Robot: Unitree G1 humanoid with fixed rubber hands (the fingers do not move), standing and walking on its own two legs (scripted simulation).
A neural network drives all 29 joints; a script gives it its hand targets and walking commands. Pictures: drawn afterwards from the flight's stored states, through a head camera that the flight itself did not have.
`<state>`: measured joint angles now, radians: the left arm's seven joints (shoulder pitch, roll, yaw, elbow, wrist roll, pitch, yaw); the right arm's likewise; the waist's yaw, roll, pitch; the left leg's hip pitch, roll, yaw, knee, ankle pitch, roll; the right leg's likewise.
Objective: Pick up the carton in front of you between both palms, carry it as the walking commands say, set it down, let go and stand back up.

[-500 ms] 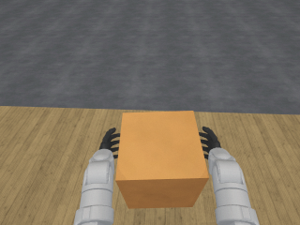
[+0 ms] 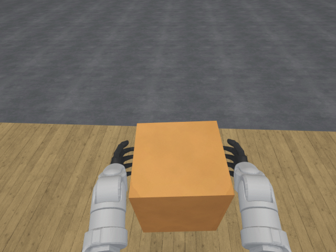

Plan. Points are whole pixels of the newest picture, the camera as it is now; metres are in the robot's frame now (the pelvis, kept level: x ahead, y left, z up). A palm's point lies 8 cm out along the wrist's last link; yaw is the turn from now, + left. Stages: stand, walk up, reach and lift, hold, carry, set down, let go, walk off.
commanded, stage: hold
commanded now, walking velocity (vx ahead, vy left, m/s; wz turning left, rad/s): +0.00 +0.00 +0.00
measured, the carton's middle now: (178, 179) +0.31 +0.00 -0.02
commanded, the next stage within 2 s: carry in 0.12 s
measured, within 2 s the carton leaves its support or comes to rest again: neither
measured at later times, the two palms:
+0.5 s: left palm (127, 132) +0.37 +0.13 +0.10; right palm (243, 131) +0.37 -0.17 +0.10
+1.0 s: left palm (152, 91) +0.61 +0.08 +0.06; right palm (237, 91) +0.61 -0.22 +0.06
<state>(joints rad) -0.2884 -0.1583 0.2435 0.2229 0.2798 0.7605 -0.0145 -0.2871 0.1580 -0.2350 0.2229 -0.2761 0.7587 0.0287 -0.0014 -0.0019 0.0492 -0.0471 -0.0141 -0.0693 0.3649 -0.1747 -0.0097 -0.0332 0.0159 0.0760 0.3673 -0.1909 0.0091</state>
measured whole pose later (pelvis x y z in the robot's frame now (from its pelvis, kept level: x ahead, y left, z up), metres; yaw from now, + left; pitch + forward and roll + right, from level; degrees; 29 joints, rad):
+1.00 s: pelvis +0.38 -0.06 -0.03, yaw +0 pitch +4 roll -1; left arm 0.06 -0.13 0.05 -0.47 -0.02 1.12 0.18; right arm 0.07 0.13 -0.07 -0.51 0.02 1.14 -0.18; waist 0.01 0.04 -0.14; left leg -0.21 0.12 0.07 0.98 -0.48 -0.03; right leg -0.49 -0.05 -0.27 0.62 -0.19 -0.09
